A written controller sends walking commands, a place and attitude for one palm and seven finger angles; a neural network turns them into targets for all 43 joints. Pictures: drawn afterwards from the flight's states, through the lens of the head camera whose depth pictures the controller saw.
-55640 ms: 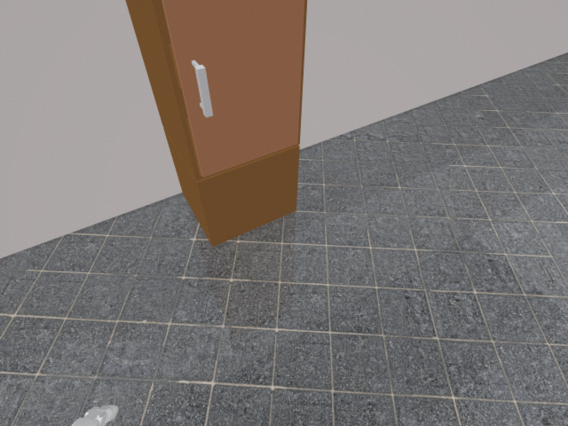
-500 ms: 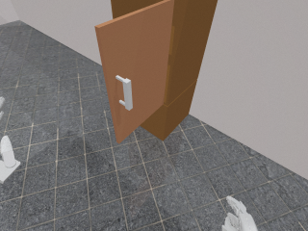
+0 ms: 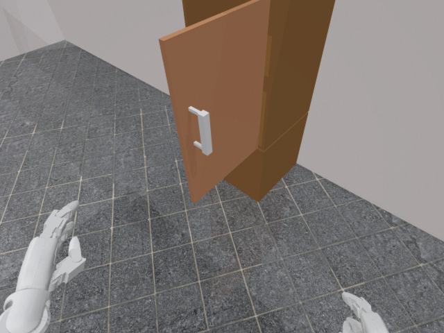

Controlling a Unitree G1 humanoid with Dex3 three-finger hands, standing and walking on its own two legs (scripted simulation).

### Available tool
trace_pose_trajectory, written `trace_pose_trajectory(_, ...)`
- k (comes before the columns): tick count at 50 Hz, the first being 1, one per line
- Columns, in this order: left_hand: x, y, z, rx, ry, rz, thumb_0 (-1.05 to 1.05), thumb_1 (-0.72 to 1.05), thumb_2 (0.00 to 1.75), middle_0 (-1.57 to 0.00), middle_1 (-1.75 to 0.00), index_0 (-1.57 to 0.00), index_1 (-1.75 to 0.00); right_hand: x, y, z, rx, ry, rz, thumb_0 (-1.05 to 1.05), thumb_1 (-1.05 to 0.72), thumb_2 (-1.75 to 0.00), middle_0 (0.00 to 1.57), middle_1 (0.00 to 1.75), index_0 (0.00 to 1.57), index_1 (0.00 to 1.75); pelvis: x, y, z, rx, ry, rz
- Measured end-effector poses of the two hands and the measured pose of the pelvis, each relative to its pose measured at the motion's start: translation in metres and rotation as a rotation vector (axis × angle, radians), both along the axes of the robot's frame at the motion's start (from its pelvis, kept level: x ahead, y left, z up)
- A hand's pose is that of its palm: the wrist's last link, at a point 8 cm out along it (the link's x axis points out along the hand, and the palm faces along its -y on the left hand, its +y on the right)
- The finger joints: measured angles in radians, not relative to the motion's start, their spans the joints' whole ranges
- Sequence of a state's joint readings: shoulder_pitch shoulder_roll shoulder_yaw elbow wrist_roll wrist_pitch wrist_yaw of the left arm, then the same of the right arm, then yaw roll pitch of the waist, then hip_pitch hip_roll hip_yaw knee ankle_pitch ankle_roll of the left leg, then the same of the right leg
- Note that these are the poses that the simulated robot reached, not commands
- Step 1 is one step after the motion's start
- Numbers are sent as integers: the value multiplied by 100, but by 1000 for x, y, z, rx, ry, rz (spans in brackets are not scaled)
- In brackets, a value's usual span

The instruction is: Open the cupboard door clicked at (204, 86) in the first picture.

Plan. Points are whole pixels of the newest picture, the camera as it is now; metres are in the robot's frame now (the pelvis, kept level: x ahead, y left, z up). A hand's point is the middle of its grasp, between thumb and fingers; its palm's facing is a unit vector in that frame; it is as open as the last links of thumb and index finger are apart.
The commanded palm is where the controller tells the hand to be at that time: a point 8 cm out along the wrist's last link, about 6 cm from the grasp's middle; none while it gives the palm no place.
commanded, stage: let the arm hang, fingers relaxed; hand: left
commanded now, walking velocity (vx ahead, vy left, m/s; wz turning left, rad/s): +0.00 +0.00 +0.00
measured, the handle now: (200, 131) +0.63 +0.11 -0.01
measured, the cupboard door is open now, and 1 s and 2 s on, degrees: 91 91 91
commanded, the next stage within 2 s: look to check the result in 1.00 s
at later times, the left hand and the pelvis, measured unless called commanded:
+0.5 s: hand out of the picture -0.06 +0.18 -0.16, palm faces +0.04 -0.97 -0.24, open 7.3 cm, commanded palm none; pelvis +0.00 -0.01 +0.00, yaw +1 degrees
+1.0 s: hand out of the picture +0.01 +0.14 -0.17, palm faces +0.02 -0.99 -0.17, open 7.3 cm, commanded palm none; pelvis +0.02 -0.02 +0.01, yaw +0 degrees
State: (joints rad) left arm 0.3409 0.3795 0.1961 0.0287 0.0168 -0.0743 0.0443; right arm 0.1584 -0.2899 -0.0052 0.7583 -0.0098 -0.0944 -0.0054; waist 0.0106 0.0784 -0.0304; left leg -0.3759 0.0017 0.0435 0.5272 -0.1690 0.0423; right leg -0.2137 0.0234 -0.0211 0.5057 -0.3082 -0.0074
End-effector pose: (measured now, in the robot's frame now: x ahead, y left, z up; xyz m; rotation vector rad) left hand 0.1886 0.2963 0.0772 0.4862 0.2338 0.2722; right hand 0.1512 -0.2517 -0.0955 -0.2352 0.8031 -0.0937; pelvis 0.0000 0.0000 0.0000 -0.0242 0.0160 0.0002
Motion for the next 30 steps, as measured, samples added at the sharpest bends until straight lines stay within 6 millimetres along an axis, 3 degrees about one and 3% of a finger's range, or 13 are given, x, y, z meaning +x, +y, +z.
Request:
trace_pose_trajectory(2,-11,-7,-60,-83,248,25,1,91,90,-20,-30,-20,-30,-10,-8,-11,-5,51,-20,1,-90,-90,20,30,20,30,-2,1,-3,5,-5,0)
trace_pose_trajectory(5,-48,-33,-137,-208,555,43,1,91,90,-20,-29,-19,-30,-36,-16,-20,-22,145,-53,1,-90,-90,20,30,20,30,-4,-1,-5,14,-16,-2)
trace_pose_trajectory(8,-97,-66,-191,-336,786,63,1,91,90,-20,-29,-19,-30,-70,-21,-22,-49,270,-78,1,-90,-90,20,30,20,30,-4,-7,-4,19,-28,0)
trace_pose_trajectory(10,-129,-85,-213,-407,901,95,1,92,90,-20,-30,-20,-30,-93,-22,-22,-65,360,-93,1,-90,-90,20,30,20,30,-4,-10,-3,17,-32,5)
trace_pose_trajectory(15,-193,-84,-229,-450,1075,207,0,99,90,-21,-30,-20,-30,-143,-17,-25,-69,551,-121,1,-90,-90,20,30,20,30,-4,-16,1,5,-32,20)
trace_pose_trajectory(20,-237,-78,-218,-437,1189,285,1,96,90,-21,-30,-20,-30,-166,-3,-36,-18,630,-139,1,-90,-90,20,30,20,30,-3,-14,3,1,-37,20)
trace_pose_trajectory(25,-251,-70,-206,-394,1221,332,1,93,90,-20,-30,-20,-30,-167,12,-48,45,626,-141,1,-90,-90,20,30,20,30,-3,-12,5,8,-44,12)
trace_pose_trajectory(30,-240,-67,-202,-365,1187,334,1,92,90,-20,-30,-20,-30,-158,20,-55,87,595,-139,1,-90,-90,20,30,20,30,-1,-13,6,15,-48,4)
